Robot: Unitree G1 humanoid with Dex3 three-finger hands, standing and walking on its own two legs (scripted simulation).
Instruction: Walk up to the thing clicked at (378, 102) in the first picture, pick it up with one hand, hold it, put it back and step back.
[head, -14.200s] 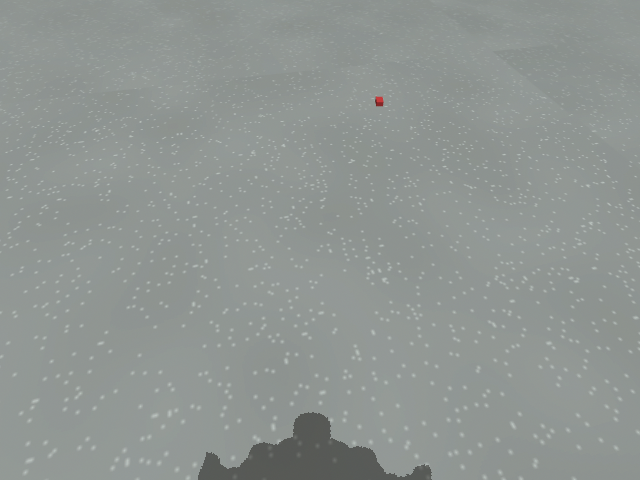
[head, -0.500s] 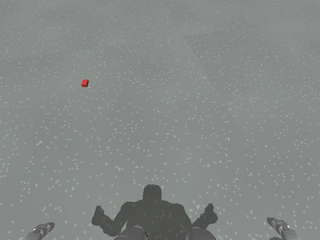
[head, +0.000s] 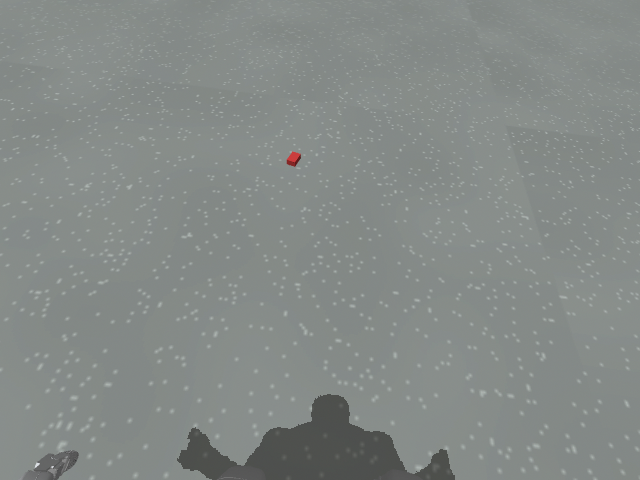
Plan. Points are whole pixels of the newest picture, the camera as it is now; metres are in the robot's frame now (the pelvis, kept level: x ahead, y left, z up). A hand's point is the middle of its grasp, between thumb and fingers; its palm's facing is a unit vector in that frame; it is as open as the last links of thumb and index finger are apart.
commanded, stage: walk up
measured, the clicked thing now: (293, 159) +1.49 +0.18 -0.73
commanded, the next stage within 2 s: none
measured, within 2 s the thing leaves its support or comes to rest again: neither
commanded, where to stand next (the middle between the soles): +0.07 -0.01 m, yaw +13 degrees
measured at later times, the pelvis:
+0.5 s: pelvis +0.00 -0.03 +0.01, yaw +17 degrees
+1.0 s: pelvis +0.01 -0.09 -0.01, yaw +42 degrees
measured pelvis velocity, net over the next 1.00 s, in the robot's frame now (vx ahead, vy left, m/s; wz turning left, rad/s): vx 0.01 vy -0.09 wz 0.73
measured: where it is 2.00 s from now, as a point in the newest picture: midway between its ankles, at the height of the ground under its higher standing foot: outside the picture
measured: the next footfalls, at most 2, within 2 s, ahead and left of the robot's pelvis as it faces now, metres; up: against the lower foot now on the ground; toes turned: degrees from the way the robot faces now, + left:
right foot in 0.26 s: +0.09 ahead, -0.15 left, +0.00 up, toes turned +4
left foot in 0.58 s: +0.03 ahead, +0.12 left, +0.00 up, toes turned +22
